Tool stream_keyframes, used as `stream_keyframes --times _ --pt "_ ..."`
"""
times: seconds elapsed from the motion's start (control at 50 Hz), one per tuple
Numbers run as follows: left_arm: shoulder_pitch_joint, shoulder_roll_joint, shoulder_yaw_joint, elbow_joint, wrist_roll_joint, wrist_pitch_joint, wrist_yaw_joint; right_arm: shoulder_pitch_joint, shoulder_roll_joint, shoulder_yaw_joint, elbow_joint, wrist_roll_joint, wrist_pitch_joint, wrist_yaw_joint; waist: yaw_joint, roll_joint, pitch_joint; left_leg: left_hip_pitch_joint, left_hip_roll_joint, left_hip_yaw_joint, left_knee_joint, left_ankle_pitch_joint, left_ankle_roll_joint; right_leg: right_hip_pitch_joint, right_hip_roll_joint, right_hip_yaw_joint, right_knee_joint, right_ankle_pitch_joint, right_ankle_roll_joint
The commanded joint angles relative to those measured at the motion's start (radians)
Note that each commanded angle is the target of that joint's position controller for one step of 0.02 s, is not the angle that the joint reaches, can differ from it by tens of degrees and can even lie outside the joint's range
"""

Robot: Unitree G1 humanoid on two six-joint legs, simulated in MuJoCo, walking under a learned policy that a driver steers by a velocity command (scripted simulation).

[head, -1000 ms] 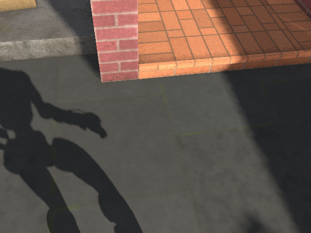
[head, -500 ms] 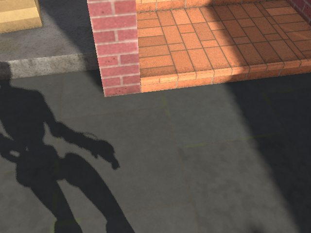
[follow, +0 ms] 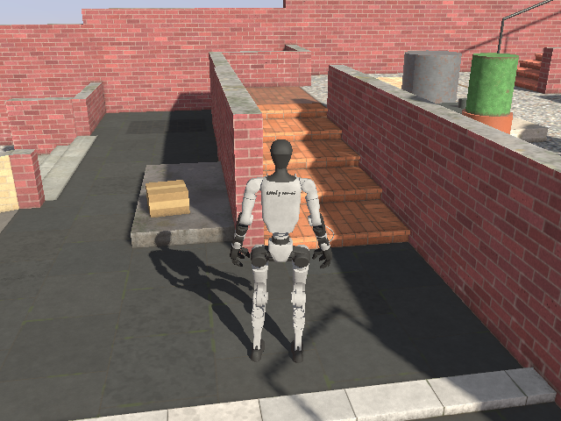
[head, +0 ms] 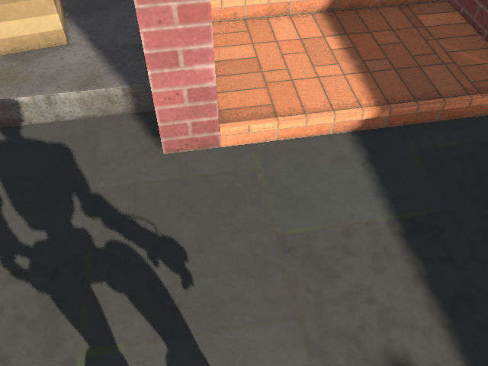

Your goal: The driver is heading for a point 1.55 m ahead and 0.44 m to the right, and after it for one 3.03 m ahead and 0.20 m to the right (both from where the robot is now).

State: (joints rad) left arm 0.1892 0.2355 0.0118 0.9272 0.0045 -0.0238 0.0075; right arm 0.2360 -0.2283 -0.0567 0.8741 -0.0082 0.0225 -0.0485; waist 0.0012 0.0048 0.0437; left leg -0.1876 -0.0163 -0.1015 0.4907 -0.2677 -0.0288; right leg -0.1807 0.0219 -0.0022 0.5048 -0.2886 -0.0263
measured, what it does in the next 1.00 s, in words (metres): walks ahead: left foot, then right foot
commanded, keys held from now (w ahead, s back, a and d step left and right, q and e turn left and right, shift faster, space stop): no key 0.04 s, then w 0.96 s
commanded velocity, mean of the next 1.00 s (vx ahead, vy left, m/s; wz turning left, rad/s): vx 0.36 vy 0.00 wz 0.00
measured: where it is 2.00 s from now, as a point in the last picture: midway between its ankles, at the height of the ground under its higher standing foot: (255, 253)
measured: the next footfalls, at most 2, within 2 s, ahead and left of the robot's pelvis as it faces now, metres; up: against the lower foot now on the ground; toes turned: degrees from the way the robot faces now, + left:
left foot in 0.36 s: +0.11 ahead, +0.15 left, +0.00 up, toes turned +1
right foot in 0.84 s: +0.47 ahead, -0.07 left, +0.00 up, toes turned -2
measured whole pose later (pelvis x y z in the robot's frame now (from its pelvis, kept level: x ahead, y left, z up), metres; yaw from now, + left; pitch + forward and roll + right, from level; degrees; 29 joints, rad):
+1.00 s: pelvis +0.37 +0.01 +0.00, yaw +0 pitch +1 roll -1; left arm 0.16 0.26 0.05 0.90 0.00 -0.10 -0.04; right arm 0.31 -0.26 -0.04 0.95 0.03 -0.10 -0.01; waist 0.00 0.03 0.05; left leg -0.40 0.05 -0.04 1.20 -0.34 0.05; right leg -0.32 0.06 -0.07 0.43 -0.13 -0.08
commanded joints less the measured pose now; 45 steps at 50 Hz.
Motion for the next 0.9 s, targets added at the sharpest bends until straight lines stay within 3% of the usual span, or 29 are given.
stream_keyframes --times 0.02,0.06,0.1,0.14,0.18,0.2,0.24,0.3,0.34,0.36,0.38,0.4,0.42,0.44,0.46,0.5,0.56,0.64,0.74,0.78,0.8,0.82,0.84,0.86,0.88,0.9 --pt "-0.005 0.115 0.022 -0.025 -0.001 -0.01 0.004 0.014 -0.105 -0.023 -0.018 0.001 -0.011 -0.005 0.0 -0.008 -0.019 0.028 0.032 -0.024 -0.057 0.198 0.014 -0.042 -0.069 0.078 -0.122 0.112 -0.018" --pt "0.012 0.112 0.021 -0.003 -0.001 -0.008 0.006 0.031 -0.094 -0.02 0.008 0.001 -0.011 -0.006 0.001 -0.018 -0.038 0.032 0.016 -0.003 -0.055 0.112 0.014 -0.031 -0.062 0.077 -0.14 0.007 -0.024" --pt "0.037 0.166 0.039 0.009 -0.016 0.002 0.015 0.021 -0.09 -0.021 0.015 0.012 -0.016 -0.008 0.02 -0.089 0.006 -0.076 -0.045 0.073 0.052 -0.162 0.025 -0.04 -0.097 0.16 -0.202 -0.354 -0.079" --pt "0.089 0.223 0.057 0.018 -0.022 -0.002 0.023 -0.047 -0.087 -0.017 -0.021 0.024 -0.045 0.0 0.048 -0.181 0.088 -0.248 -0.014 0.108 0.237 -0.199 0.036 -0.044 -0.299 0.436 -0.349 -0.579 -0.198" --pt "0.098 0.224 0.064 0.015 -0.012 -0.023 0.026 -0.085 -0.102 -0.021 -0.035 0.037 -0.075 0.015 0.058 -0.161 0.132 -0.394 0.061 0.05 0.404 -0.244 0.055 -0.007 -0.388 0.551 -0.398 -0.477 -0.259" --pt "0.088 0.211 0.063 0.009 -0.016 -0.032 0.024 -0.072 -0.106 -0.023 -0.03 0.038 -0.084 0.022 0.047 -0.136 0.115 -0.438 0.086 0.041 0.421 -0.253 0.063 0.046 -0.385 0.531 -0.391 -0.41 -0.253" --pt "0.058 0.202 0.064 -0.005 -0.033 -0.036 0.02 -0.071 -0.102 -0.021 -0.019 0.037 -0.102 0.035 0.034 -0.109 0.073 -0.368 0.099 0.067 0.281 -0.202 0.071 0.071 -0.318 0.387 -0.374 -0.253 -0.198" --pt "0.031 0.222 0.07 -0.004 -0.046 -0.021 0.016 0.011 -0.073 -0.019 0.034 0.033 -0.114 0.048 -0.022 -0.108 0.009 -0.027 0.02 0.176 0.036 0.029 0.049 -0.084 -0.207 0.189 -0.299 -0.128 -0.156" --pt "0.043 0.177 0.056 -0.001 -0.039 -0.018 0.01 0.152 -0.091 -0.034 0.095 0.038 -0.104 0.044 -0.078 -0.068 -0.029 0.19 -0.022 0.196 -0.012 0.054 0.04 -0.211 -0.16 0.141 -0.17 -0.152 -0.126" --pt "0.021 0.113 0.036 -0.012 -0.028 -0.025 0.002 0.238 -0.124 -0.045 0.108 0.039 -0.104 0.037 -0.118 0.036 -0.042 0.295 0.086 0.032 -0.094 -0.033 0.078 -0.311 -0.099 0.066 0.054 -0.11 -0.075" --pt "0.019 0.039 0.015 -0.054 -0.006 -0.044 -0.005 0.322 -0.248 -0.065 0.105 0.035 -0.105 0.033 -0.117 0.303 -0.097 0.397 0.334 -0.376 -0.234 -0.161 0.199 -0.489 0.001 -0.04 0.421 -0.221 -0.005" --pt "-0.007 0.097 0.03 -0.078 -0.04 -0.06 -0.003 0.322 -0.235 -0.053 0.111 0.01 -0.121 0.052 -0.11 0.249 -0.067 0.328 0.429 -0.644 -0.348 -0.416 0.315 -0.605 0.006 0.065 0.609 -0.292 -0.021" --pt "-0.029 0.152 0.042 -0.087 -0.065 -0.071 -0.005 0.22 -0.189 -0.036 0.082 0.012 -0.136 0.059 -0.072 0.145 0.042 0.271 0.412 -0.575 -0.362 -0.478 0.299 -0.69 -0.066 0.099 0.679 -0.2 -0.048" --pt "-0.023 0.162 0.046 -0.076 -0.062 -0.077 -0.009 0.15 -0.152 -0.022 0.062 0.011 -0.143 0.064 -0.047 0.114 0.072 0.237 0.358 -0.456 -0.363 -0.38 0.261 -0.69 -0.101 0.091 0.676 -0.093 -0.06" --pt "-0.012 0.158 0.049 -0.063 -0.043 -0.08 -0.009 0.109 -0.14 -0.013 0.048 0.011 -0.144 0.069 -0.03 0.09 0.067 0.214 0.314 -0.355 -0.366 -0.244 0.229 -0.659 -0.125 0.086 0.636 -0.012 -0.059" --pt "-0.019 0.145 0.054 -0.06 -0.025 -0.077 -0.019 0.118 -0.113 0.0 0.053 0.007 -0.136 0.066 -0.02 0.101 0.05 0.188 0.25 -0.2 -0.379 -0.011 0.189 -0.587 -0.146 0.063 0.552 0.097 -0.04" --pt "-0.075 0.106 0.048 -0.078 -0.017 -0.066 -0.025 0.191 -0.122 0.001 0.079 0.007 -0.127 0.05 -0.036 0.076 0.044 0.202 0.222 -0.087 -0.381 0.227 0.205 -0.604 -0.135 0.021 0.446 0.19 0.002" --pt "-0.234 0.067 0.031 -0.141 -0.021 -0.068 -0.031 0.216 -0.146 0.001 0.087 0.009 -0.118 0.032 -0.068 0.072 0.069 0.138 0.195 0.002 -0.409 0.283 0.202 -0.52 -0.098 -0.019 0.178 0.333 0.032" --pt "-0.335 0.079 0.026 -0.192 -0.031 -0.076 -0.053 0.259 -0.154 -0.006 0.119 0.026 -0.111 0.028 -0.068 0.076 0.106 0.222 0.25 0.025 -0.393 0.325 0.198 -0.474 -0.077 -0.01 0.025 0.357 -0.007" --pt "-0.313 0.105 0.034 -0.194 -0.03 -0.083 -0.062 0.242 -0.17 -0.015 0.116 0.026 -0.101 0.026 -0.036 0.079 0.074 0.295 0.273 0.033 -0.326 0.465 0.182 -0.43 -0.064 -0.013 0.0 0.299 -0.036" --pt "-0.267 0.127 0.044 -0.185 -0.03 -0.084 -0.062 0.228 -0.184 -0.02 0.111 0.021 -0.095 0.026 -0.007 0.096 0.031 0.319 0.275 0.039 -0.261 0.638 0.173 -0.356 -0.038 -0.031 0.005 0.262 -0.052" --pt "-0.169 0.157 0.061 -0.161 -0.031 -0.083 -0.058 0.215 -0.194 -0.023 0.106 0.014 -0.086 0.026 0.046 0.118 -0.043 0.326 0.261 0.055 -0.138 0.833 0.161 -0.223 -0.003 -0.057 0.012 0.231 -0.075" --pt "0.005 0.197 0.085 -0.108 -0.034 -0.078 -0.051 0.205 -0.181 -0.017 0.099 0.007 -0.077 0.027 0.128 0.114 -0.148 0.261 0.216 0.088 0.067 0.911 0.134 0.006 0.015 -0.071 0.007 0.243 -0.105" --pt "0.191 0.261 0.102 -0.069 -0.021 -0.072 -0.04 0.22 -0.148 -0.001 0.074 -0.008 -0.076 0.027 0.178 0.014 -0.295 0.013 0.163 0.107 0.38 0.614 0.108 0.344 -0.169 0.143 0.051 0.219 -0.169" --pt "0.254 0.309 0.11 -0.039 -0.01 -0.069 -0.048 0.367 0.014 0.04 0.076 0.003 -0.1 0.043 0.085 -0.282 -0.452 -0.363 -0.05 0.068 0.74 -0.202 0.044 0.64 -0.406 0.675 -0.105 -0.076 -0.341" --pt "0.219 0.212 0.084 -0.041 -0.019 -0.072 -0.049 0.296 -0.092 0.019 0.083 0.032 -0.129 0.047 0.122 -0.204 -0.395 -0.468 -0.02 -0.058 0.866 -0.291 0.067 0.588 -0.385 0.773 -0.222 -0.18 -0.309"
Keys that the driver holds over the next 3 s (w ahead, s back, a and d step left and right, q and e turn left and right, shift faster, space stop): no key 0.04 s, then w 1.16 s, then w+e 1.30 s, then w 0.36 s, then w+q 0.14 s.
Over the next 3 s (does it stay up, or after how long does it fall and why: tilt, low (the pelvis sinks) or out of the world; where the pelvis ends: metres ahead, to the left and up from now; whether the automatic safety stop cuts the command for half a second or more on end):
stays up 1.30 -0.40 -0.01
